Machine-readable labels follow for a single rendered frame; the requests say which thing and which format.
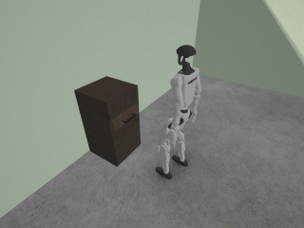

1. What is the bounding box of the robot shin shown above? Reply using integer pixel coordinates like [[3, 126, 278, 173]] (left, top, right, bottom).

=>
[[176, 132, 185, 162], [159, 145, 170, 174]]

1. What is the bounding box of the drawer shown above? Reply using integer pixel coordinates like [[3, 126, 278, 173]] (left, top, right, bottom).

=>
[[111, 103, 139, 132]]

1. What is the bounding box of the cabinet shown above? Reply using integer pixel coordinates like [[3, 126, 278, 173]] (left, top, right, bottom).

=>
[[74, 76, 141, 167]]

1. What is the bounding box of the left robot forearm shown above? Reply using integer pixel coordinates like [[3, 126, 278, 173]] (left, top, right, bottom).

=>
[[170, 103, 182, 133]]

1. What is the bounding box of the robot right hand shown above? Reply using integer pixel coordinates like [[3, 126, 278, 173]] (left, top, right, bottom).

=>
[[187, 109, 198, 123]]

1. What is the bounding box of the right robot forearm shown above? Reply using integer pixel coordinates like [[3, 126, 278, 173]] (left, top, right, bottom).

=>
[[190, 93, 201, 111]]

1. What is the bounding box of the robot left shin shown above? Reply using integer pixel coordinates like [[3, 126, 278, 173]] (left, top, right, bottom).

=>
[[159, 145, 170, 174]]

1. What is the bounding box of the robot left upper arm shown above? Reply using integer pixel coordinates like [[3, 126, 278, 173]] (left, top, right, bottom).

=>
[[170, 75, 184, 110]]

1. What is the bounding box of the robot left hand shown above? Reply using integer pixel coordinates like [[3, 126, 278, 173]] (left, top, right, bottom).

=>
[[165, 125, 181, 148]]

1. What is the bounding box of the handle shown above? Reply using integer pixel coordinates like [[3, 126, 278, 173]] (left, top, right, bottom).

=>
[[122, 113, 137, 124], [125, 125, 137, 135]]

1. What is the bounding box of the robot right shin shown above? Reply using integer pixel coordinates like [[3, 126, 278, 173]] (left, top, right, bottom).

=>
[[176, 132, 185, 162]]

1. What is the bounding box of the robot right upper arm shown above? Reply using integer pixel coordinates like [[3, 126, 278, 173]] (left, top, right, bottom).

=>
[[191, 66, 201, 95]]

